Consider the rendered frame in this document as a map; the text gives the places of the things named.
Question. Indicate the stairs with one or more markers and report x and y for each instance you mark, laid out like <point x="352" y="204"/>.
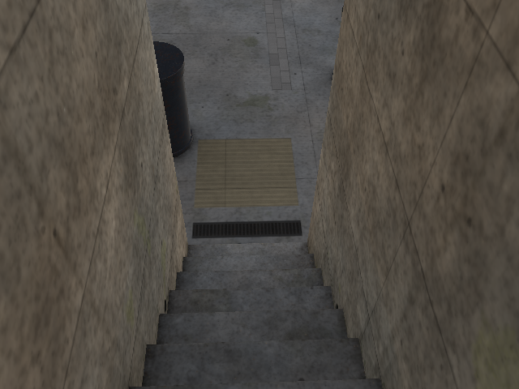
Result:
<point x="253" y="316"/>

